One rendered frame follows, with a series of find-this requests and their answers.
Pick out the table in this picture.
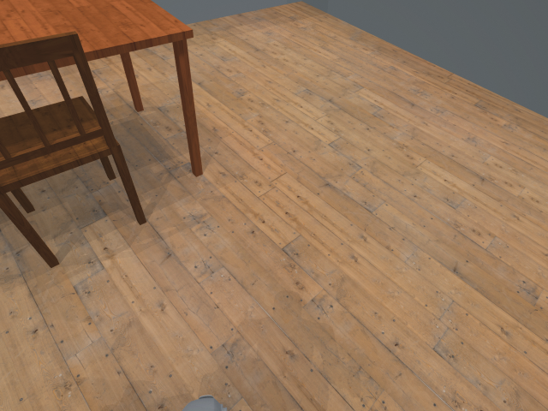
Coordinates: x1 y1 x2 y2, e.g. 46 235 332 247
0 0 203 177

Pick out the chair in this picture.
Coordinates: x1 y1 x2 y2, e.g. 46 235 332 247
0 31 146 268

